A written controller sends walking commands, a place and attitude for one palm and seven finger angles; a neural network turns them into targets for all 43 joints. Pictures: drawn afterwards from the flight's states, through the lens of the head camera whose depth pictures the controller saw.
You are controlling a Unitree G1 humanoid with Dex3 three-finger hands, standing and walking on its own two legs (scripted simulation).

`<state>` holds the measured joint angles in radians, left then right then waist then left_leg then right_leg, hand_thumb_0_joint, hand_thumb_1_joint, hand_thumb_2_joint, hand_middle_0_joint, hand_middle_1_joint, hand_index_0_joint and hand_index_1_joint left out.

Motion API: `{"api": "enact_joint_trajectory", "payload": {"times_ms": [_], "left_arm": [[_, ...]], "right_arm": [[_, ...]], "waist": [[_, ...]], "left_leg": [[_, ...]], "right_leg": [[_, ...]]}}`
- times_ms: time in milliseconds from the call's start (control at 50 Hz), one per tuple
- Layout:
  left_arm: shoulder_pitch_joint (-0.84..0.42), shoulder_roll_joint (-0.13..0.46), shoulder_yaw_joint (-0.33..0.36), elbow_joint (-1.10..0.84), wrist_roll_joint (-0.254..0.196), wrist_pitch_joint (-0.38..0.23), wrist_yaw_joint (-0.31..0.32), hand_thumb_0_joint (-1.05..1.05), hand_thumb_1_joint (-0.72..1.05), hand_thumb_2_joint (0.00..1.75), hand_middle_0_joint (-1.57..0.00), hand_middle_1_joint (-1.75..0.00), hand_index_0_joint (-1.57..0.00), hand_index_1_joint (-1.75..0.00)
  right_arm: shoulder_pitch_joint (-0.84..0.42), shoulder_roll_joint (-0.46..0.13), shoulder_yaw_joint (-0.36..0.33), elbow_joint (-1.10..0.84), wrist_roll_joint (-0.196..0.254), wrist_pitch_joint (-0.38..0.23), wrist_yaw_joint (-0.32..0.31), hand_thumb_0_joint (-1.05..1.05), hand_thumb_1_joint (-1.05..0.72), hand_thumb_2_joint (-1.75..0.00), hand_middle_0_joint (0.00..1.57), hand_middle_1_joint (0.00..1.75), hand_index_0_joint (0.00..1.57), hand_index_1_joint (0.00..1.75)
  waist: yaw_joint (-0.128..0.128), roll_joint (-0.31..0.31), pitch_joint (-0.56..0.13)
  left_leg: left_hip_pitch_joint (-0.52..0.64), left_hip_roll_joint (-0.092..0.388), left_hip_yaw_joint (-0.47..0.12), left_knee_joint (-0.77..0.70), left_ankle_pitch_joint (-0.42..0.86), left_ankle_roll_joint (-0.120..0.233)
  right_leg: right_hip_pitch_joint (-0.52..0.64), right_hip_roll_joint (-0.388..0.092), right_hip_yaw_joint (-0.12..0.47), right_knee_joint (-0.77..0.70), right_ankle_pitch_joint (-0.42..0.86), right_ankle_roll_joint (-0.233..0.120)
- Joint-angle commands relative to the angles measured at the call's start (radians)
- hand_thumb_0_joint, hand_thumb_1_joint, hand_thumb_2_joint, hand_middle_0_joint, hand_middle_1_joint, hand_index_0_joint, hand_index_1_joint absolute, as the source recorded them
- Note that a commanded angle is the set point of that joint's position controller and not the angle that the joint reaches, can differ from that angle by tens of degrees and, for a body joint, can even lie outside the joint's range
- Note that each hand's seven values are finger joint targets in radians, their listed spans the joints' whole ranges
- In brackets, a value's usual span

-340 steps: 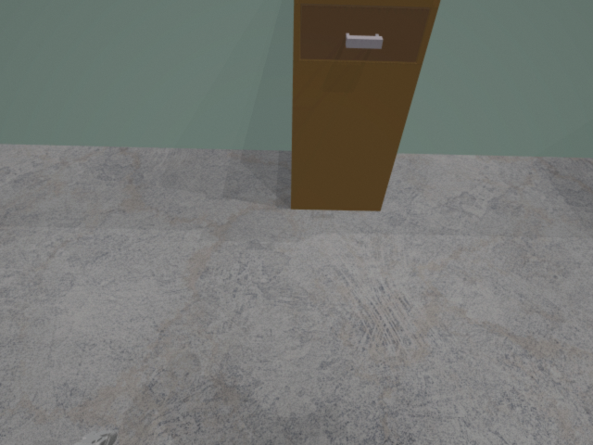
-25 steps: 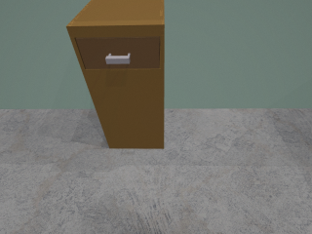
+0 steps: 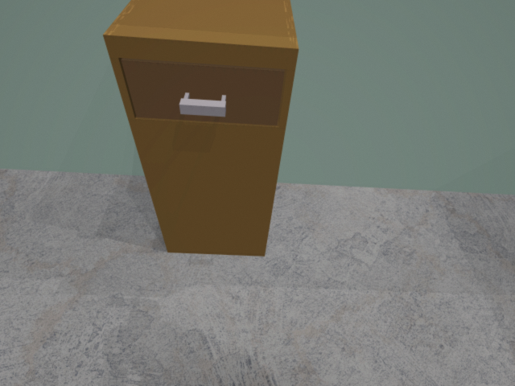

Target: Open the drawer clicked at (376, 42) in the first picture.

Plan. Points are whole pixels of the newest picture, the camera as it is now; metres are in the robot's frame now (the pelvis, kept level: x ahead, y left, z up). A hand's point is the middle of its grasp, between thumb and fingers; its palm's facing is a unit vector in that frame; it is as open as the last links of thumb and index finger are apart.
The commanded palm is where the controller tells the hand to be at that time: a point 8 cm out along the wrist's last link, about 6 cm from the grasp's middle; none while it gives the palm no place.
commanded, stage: take the last steps up to it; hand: left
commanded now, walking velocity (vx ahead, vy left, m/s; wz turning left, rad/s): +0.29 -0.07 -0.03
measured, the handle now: (204, 102) +0.73 +0.18 +0.03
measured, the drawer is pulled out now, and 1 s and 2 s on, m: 0.00 0.00 0.00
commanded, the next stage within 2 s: come to a stop and stand still in 0.36 s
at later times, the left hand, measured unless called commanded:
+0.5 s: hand (197, 331) +0.25 +0.12 -0.16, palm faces +0.05 -0.97 -0.22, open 7.1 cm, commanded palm none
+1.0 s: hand (197, 355) +0.21 +0.12 -0.17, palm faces +0.04 -0.96 -0.28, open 7.4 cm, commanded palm none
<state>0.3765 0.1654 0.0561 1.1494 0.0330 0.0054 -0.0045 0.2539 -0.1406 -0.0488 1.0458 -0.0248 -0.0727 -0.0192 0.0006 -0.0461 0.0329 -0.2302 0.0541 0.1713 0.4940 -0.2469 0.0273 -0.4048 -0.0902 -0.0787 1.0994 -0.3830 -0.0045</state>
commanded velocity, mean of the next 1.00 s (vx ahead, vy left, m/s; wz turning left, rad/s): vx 0.00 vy -0.02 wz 0.00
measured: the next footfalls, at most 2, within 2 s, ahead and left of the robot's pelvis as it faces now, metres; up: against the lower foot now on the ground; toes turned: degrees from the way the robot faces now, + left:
right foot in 0.32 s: +0.24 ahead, -0.16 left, +0.00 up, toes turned -9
left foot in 0.66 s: +0.29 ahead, +0.08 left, +0.00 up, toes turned +5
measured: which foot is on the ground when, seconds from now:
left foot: down 0.00-0.32, up 0.34-0.64, down 0.66-0.96, up 0.98-1.00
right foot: up 0.00-0.30, down 0.32-0.70, up 0.72-0.92, down 0.94-1.00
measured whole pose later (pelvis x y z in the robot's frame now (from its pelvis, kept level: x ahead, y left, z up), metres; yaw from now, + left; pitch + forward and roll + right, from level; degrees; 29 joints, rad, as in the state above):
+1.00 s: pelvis +0.18 -0.08 -0.01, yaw -1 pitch -1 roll +1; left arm 0.25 0.17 0.03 1.04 0.02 0.02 0.03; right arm 0.10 -0.17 -0.05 1.01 -0.01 0.04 -0.01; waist 0.01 0.04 0.07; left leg -0.34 0.06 0.06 0.59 -0.29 -0.02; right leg -0.24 -0.02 -0.07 0.59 -0.32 -0.03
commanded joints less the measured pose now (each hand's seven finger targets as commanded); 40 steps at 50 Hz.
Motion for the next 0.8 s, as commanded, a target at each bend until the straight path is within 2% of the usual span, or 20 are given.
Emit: {"api": "enact_joint_trajectory", "payload": {"times_ms": [0, 100, 200, 240, 260, 280, 300, 320, 360, 380, 400, 440, 500, 560, 600, 620, 640, 680, 720, 780], "left_arm": [[-0.026, 0.01, 0.003, -0.088, -0.003, -0.021, -0.01, 0.0, 0.9, 0.9, -0.2, -0.3, -0.2, -0.3], [-0.164, 0.029, 0.007, -0.154, -0.008, -0.01, -0.014, 0.0, 0.9, 0.9, -0.2, -0.3, -0.2, -0.3], [-0.258, 0.036, 0.008, -0.198, -0.007, -0.021, -0.015, 0.0, 0.9, 0.9, -0.2, -0.3, -0.2, -0.3], [-0.218, 0.049, 0.011, -0.185, -0.006, -0.032, -0.013, 0.0, 0.9, 0.9, -0.2, -0.3, -0.2, -0.3], [-0.117, 0.072, 0.016, -0.149, -0.005, -0.043, -0.011, 0.0, 0.9, 0.9, -0.2, -0.3, -0.2, -0.3], [-0.004, 0.134, 0.027, -0.112, -0.003, -0.056, -0.005, 0.0, 0.9, 0.9, -0.2, -0.3, -0.2, -0.3], [0.102, 0.238, 0.054, -0.084, -0.001, -0.065, 0.006, 0.0, 0.9, 0.9, -0.2, -0.3, -0.2, -0.3], [0.136, 0.277, 0.052, -0.08, -0.02, -0.062, 0.01, 0.0, 0.9, 0.9, -0.2, -0.3, -0.2, -0.3], [-0.014, 0.207, 0.038, -0.111, -0.018, -0.061, 0.018, 0.0, 0.9, 0.9, -0.2, -0.3, -0.2, -0.3], [-0.086, 0.164, 0.029, -0.131, -0.018, -0.057, 0.025, 0.0, 0.9, 0.9, -0.2, -0.3, -0.2, -0.3], [-0.121, 0.127, 0.017, -0.138, -0.015, -0.061, 0.026, 0.0, 0.9, 0.9, -0.2, -0.3, -0.2, -0.3], [-0.144, 0.097, 0.004, -0.134, -0.01, -0.067, 0.027, 0.0, 0.9, 0.9, -0.2, -0.3, -0.2, -0.3], [-0.146, 0.09, -0.002, -0.133, -0.008, -0.056, 0.032, 0.0, 0.9, 0.9, -0.2, -0.3, -0.2, -0.3], [-0.144, 0.119, -0.003, -0.12, -0.019, -0.034, 0.038, 0.0, 0.9, 0.9, -0.2, -0.3, -0.2, -0.3], [-0.137, 0.12, -0.003, -0.121, -0.023, -0.019, 0.042, 0.0, 0.9, 0.9, -0.2, -0.3, -0.2, -0.3], [-0.109, 0.105, -0.003, -0.128, -0.025, -0.009, 0.042, 0.0, 0.9, 0.9, -0.2, -0.3, -0.2, -0.3], [-0.08, 0.09, -0.006, -0.135, -0.024, 0.0, 0.046, 0.0, 0.9, 0.9, -0.2, -0.3, -0.2, -0.3], [-0.06, 0.081, -0.013, -0.128, -0.028, 0.016, 0.044, 0.0, 0.9, 0.9, -0.2, -0.3, -0.2, -0.3], [-0.061, 0.094, -0.007, -0.124, -0.025, 0.023, 0.04, 0.0, 0.9, 0.9, -0.2, -0.3, -0.2, -0.3], [-0.065, 0.082, -0.007, -0.134, -0.021, 0.017, 0.037, 0.0, 0.9, 0.9, -0.2, -0.3, -0.2, -0.3]], "right_arm": [[0.134, -0.105, -0.009, 0.017, 0.004, -0.01, -0.012, 0.0, -0.9, -0.9, 0.2, 0.3, 0.2, 0.3], [0.144, -0.128, -0.021, 0.025, 0.0, -0.003, -0.006, 0.0, -0.9, -0.9, 0.2, 0.3, 0.2, 0.3], [0.17, -0.139, -0.032, 0.043, -0.01, 0.011, -0.001, 0.0, -0.9, -0.9, 0.2, 0.3, 0.2, 0.3], [0.171, -0.142, -0.031, 0.048, -0.01, 0.018, -0.001, 0.0, -0.9, -0.9, 0.2, 0.3, 0.2, 0.3], [0.166, -0.137, -0.028, 0.053, -0.006, 0.02, 0.001, 0.0, -0.9, -0.9, 0.2, 0.3, 0.2, 0.3], [0.176, -0.114, -0.024, 0.05, 0.004, 0.017, 0.008, 0.0, -0.9, -0.9, 0.2, 0.3, 0.2, 0.3], [0.199, -0.046, -0.006, 0.027, 0.013, 0.012, 0.014, 0.0, -0.9, -0.9, 0.2, 0.3, 0.2, 0.3], [0.162, -0.088, -0.006, 0.003, 0.017, 0.024, 0.009, 0.0, -0.9, -0.9, 0.2, 0.3, 0.2, 0.3], [0.079, -0.077, -0.014, -0.01, 0.012, 0.031, 0.009, 0.0, -0.9, -0.9, 0.2, 0.3, 0.2, 0.3], [0.075, -0.07, -0.017, -0.002, 0.007, 0.038, 0.013, 0.0, -0.9, -0.9, 0.2, 0.3, 0.2, 0.3], [0.088, -0.051, -0.01, 0.005, 0.002, 0.044, 0.015, 0.0, -0.9, -0.9, 0.2, 0.3, 0.2, 0.3], [0.136, -0.036, -0.002, 0.021, 0.0, 0.057, 0.016, 0.0, -0.9, -0.9, 0.2, 0.3, 0.2, 0.3], [0.123, 0.003, 0.019, 0.026, 0.008, 0.064, 0.007, 0.0, -0.9, -0.9, 0.2, 0.3, 0.2, 0.3], [0.093, -0.033, 0.023, 0.022, 0.015, 0.073, -0.001, 0.0, -0.9, -0.9, 0.2, 0.3, 0.2, 0.3], [0.099, -0.076, 0.011, 0.017, 0.017, 0.07, -0.002, 0.0, -0.9, -0.9, 0.2, 0.3, 0.2, 0.3], [0.082, -0.122, 0.003, 0.001, 0.013, 0.065, -0.005, 0.0, -0.9, -0.9, 0.2, 0.3, 0.2, 0.3], [0.057, -0.164, -0.002, -0.016, 0.01, 0.069, -0.007, 0.0, -0.9, -0.9, 0.2, 0.3, 0.2, 0.3], [-0.019, -0.184, -0.006, -0.034, 0.013, 0.072, -0.018, 0.0, -0.9, -0.9, 0.2, 0.3, 0.2, 0.3], [-0.049, -0.179, -0.009, -0.048, 0.008, 0.074, -0.027, 0.0, -0.9, -0.9, 0.2, 0.3, 0.2, 0.3], [-0.065, -0.201, -0.028, -0.061, 0.006, 0.082, -0.025, 0.0, -0.9, -0.9, 0.2, 0.3, 0.2, 0.3]], "waist": [[-0.001, 0.163, 0.048], [-0.004, 0.139, 0.094], [-0.031, 0.145, 0.103], [-0.01, 0.126, 0.064], [0.035, 0.083, 0.001], [0.081, -0.021, -0.073], [0.103, -0.255, -0.161], [0.113, -0.214, -0.188], [0.072, -0.122, -0.069], [0.037, -0.018, -0.029], [0.008, -0.007, -0.022], [-0.03, -0.059, -0.023], [-0.024, -0.028, -0.02], [-0.016, -0.056, -0.044], [-0.028, -0.005, -0.045], [-0.013, 0.105, -0.049], [0.002, 0.159, -0.034], [0.018, 0.328, -0.026], [0.012, 0.295, -0.054], [-0.002, 0.19, -0.119]], "left_leg": [[0.071, 0.254, -0.219, -0.336, 0.092, 0.112], [0.073, 0.262, -0.176, -0.352, 0.094, 0.133], [0.084, 0.262, -0.157, -0.275, 0.152, 0.114], [0.079, 0.237, -0.135, -0.172, 0.197, 0.084], [0.08, 0.188, -0.09, -0.043, 0.245, 0.053], [-0.046, 0.134, -0.046, 0.147, 0.203, 0.022], [-0.268, 0.011, 0.033, 0.426, -0.163, -0.024], [-0.301, -0.005, -0.07, 0.616, -0.386, -0.022], [-0.37, 0.054, -0.158, 0.753, -0.269, -0.016], [-0.338, 0.084, -0.169, 0.723, -0.193, -0.016], [-0.286, 0.085, -0.156, 0.665, -0.151, -0.024], [-0.206, 0.078, -0.125, 0.536, -0.126, -0.045], [-0.103, 0.039, -0.102, 0.298, -0.092, -0.064], [-0.014, 0.014, -0.099, 0.1, 0.029, -0.069], [0.094, 0.036, -0.121, -0.046, 0.247, -0.06], [0.116, 0.117, -0.189, -0.066, 0.464, -0.027], [0.079, 0.192, -0.241, -0.089, 0.555, 0.02], [0.02, 0.26, -0.314, -0.183, 0.605, 0.102], [0.061, 0.27, -0.312, -0.178, 0.651, 0.148], [0.183, 0.266, -0.276, -0.106, 0.745, 0.162]], "right_leg": [[-0.165, -0.053, 0.039, -0.021, 0.119, 0.022], [-0.158, -0.062, 0.023, -0.25, 0.166, 0.038], [-0.057, -0.018, -0.026, -0.437, 0.162, 0.028], [0.076, 0.017, -0.059, -0.538, 0.185, 0.017], [0.213, 0.043, -0.078, -0.614, 0.222, 0.009], [0.423, -0.028, 0.018, -0.642, 0.247, -0.027], [0.617, -0.279, 0.329, -0.719, 0.36, -0.123], [0.563, -0.358, 0.443, -0.8, 0.392, -0.2], [0.385, -0.332, 0.411, -0.858, 0.196, -0.217], [0.294, -0.292, 0.305, -0.874, 0.159, -0.199], [0.214, -0.247, 0.214, -0.879, 0.222, -0.164], [0.152, -0.207, 0.108, -0.884, 0.325, -0.15], [0.131, -0.177, 0.066, -0.836, 0.556, -0.159], [0.173, -0.144, 0.043, -0.756, 0.6, -0.131], [0.126, -0.118, 0.041, -0.662, 0.511, -0.081], [0.103, -0.065, 0.023, -0.609, 0.402, -0.04], [0.111, -0.014, 0.001, -0.583, 0.234, -0.009], [0.129, 0.03, -0.02, -0.429, -0.032, 0.023], [0.075, 0.029, 0.037, -0.273, -0.153, 0.019], [0.011, 0.039, 0.044, -0.253, -0.144, 0.025]]}}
